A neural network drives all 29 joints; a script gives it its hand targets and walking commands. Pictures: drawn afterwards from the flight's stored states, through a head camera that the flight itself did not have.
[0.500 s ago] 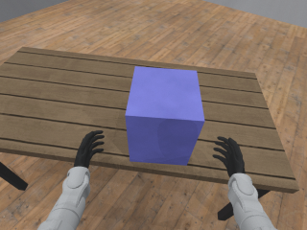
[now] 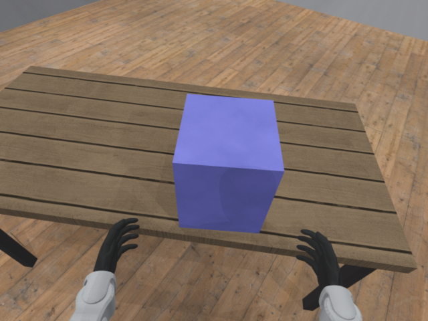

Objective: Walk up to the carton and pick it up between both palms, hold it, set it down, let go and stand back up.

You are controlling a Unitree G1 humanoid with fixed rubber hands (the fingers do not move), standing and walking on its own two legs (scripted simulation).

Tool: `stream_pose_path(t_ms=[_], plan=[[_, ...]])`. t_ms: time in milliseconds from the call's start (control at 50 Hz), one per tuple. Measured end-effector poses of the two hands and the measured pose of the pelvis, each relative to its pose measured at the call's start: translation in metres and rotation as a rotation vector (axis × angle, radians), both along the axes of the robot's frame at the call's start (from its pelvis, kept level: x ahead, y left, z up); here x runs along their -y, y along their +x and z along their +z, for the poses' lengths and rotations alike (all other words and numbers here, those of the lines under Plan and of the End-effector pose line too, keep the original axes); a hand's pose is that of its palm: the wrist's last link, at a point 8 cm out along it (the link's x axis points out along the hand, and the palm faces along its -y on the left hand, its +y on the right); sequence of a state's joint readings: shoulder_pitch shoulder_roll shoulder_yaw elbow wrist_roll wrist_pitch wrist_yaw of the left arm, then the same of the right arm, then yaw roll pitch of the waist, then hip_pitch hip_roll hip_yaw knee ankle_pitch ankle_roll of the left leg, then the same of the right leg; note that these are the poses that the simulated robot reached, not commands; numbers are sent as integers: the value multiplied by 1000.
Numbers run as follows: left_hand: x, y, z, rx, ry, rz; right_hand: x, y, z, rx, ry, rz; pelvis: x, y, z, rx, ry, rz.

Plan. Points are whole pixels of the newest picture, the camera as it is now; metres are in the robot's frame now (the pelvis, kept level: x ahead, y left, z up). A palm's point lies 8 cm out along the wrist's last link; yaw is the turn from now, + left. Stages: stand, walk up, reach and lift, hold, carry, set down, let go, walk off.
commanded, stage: set down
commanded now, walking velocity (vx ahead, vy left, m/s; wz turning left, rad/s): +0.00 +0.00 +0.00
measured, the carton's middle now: (224, 166) +0.45 -0.01 -0.01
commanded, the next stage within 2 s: let go in 0.90 s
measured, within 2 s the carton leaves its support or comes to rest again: neither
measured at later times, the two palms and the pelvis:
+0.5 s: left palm (94, 290) +0.19 +0.23 -0.06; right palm (327, 301) +0.18 -0.20 -0.05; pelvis +0.01 +0.00 +0.01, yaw -1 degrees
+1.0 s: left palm (92, 307) +0.16 +0.23 -0.08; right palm out of the picture +0.14 -0.21 -0.08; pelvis +0.00 +0.01 +0.01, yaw -2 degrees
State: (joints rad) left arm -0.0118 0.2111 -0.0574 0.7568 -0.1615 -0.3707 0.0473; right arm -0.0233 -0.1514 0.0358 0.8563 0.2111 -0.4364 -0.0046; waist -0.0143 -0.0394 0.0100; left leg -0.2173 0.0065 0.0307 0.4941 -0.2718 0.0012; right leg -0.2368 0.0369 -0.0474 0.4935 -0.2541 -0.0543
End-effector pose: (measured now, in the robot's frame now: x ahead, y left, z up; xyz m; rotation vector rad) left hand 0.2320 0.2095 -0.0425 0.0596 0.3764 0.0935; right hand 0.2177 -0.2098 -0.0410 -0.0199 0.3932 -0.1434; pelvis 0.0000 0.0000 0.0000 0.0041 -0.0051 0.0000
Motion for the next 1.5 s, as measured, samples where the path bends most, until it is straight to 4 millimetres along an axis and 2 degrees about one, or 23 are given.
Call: stream_pose_path(t_ms=[160,500,820,1020,1220,1420,1500], plan=[[-6,-8,0,-54,14,-10,-1,-11,0,-34,-18,6,0,5,3,40,0,-1],[-18,-47,-16,-249,41,0,-7,-40,-13,-179,-53,32,-4,9,7,78,-5,-14],[-21,-67,-31,-402,70,-6,1,-64,-27,-308,-85,41,-7,6,8,78,-7,-22],[-20,-68,-38,-473,88,-11,4,-75,-35,-367,-93,52,-7,4,7,65,-5,-27],[-16,-61,-35,-463,97,-21,9,-75,-35,-360,-101,54,-6,5,6,60,-5,-28],[-12,-62,-37,-462,88,-21,16,-75,-33,-353,-116,51,-4,5,6,65,-4,-26],[-17,-72,-42,-459,131,-65,27,-87,-47,-470,-127,8,-6,4,1,29,-10,-49]])
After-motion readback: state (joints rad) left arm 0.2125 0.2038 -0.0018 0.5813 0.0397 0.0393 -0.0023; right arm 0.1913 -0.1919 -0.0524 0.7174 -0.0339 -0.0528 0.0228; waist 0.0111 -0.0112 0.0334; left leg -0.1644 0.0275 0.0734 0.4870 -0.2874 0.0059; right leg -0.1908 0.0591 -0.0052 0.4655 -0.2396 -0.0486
